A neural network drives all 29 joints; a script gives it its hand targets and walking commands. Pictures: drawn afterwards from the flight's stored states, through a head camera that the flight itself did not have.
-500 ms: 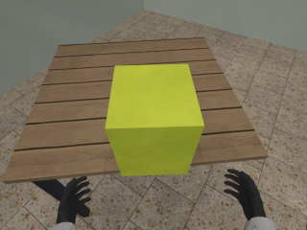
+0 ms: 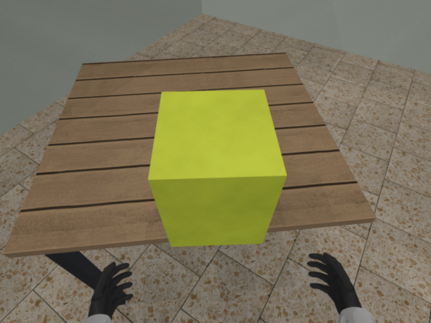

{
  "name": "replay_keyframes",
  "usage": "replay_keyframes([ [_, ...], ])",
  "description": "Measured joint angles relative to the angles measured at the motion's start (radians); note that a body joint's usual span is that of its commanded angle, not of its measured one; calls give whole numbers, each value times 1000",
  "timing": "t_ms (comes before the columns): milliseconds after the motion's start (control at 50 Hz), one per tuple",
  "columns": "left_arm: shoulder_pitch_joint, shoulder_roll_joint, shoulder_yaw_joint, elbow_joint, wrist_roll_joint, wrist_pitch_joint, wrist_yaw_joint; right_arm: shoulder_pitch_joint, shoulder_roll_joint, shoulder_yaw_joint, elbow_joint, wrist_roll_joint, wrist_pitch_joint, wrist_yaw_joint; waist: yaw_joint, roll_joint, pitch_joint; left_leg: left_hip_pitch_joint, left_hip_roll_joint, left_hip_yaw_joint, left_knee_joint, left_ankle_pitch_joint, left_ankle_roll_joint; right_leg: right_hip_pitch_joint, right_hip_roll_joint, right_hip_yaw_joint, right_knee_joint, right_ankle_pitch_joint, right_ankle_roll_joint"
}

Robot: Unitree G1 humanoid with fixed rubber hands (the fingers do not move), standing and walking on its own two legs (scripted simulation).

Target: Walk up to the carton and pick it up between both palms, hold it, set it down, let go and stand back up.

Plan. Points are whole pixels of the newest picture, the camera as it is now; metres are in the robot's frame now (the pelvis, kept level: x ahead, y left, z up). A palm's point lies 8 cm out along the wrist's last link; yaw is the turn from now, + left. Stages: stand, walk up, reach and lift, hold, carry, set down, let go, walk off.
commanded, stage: set down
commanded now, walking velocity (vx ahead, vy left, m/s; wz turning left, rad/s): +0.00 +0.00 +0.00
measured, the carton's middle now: (215, 172) +0.39 +0.03 +0.05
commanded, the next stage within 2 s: let go in 0.26 s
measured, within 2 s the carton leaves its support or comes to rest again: neither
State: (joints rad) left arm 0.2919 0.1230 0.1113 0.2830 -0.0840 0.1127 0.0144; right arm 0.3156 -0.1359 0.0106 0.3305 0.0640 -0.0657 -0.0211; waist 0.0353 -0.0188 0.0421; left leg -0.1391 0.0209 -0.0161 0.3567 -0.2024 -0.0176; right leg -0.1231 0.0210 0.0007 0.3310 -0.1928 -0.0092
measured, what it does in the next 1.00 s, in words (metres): stands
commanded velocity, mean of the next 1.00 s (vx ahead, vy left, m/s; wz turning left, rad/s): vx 0.00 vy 0.00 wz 0.00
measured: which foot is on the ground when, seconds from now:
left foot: down 0.00-1.00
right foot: down 0.00-1.00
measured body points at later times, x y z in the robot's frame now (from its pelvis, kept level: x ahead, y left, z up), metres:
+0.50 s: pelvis +0.01 +0.00 +0.00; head +0.04 +0.01 +0.45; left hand +0.16 +0.23 -0.09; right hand +0.18 -0.21 -0.08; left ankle -0.01 +0.13 -0.75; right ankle -0.01 -0.11 -0.75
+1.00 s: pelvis +0.01 +0.01 -0.01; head +0.01 +0.03 +0.44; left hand +0.13 +0.28 -0.12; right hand +0.17 -0.25 -0.08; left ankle -0.01 +0.13 -0.75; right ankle -0.01 -0.11 -0.75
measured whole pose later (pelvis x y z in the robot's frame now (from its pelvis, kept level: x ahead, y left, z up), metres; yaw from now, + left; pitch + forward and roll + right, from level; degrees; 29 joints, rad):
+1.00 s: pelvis +0.01 +0.01 -0.01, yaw +0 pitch -3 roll -1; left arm 0.22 0.23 0.11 0.69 -0.01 0.02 0.00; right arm 0.19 -0.30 0.01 0.68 -0.01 -0.05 -0.01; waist 0.03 -0.02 0.05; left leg -0.14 0.02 -0.01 0.46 -0.27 -0.01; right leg -0.11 0.02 0.00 0.39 -0.24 -0.01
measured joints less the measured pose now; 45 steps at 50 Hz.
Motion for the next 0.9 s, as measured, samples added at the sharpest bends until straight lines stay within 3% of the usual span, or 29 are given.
replay_keyframes([
  [280,-8,0,0,70,43,-22,-8,-42,-11,0,182,-8,-114,1,-5,0,8,0,0,1,4,-18,0,2,0,0,0,-16,0],
  [560,-44,0,0,149,52,-24,-15,-106,-21,0,314,-30,-158,10,-5,0,7,0,0,1,16,-24,0,7,0,0,0,-16,0],
  [740,-70,0,0,170,63,-15,-15,-124,-21,0,350,-37,-158,21,-5,0,8,0,0,1,28,-30,0,13,0,0,0,-16,0],
  [900,-73,79,0,341,73,-83,-13,-124,-122,0,350,-78,-9,12,-5,0,8,-1,0,2,88,-64,8,15,0,0,52,-45,0],
])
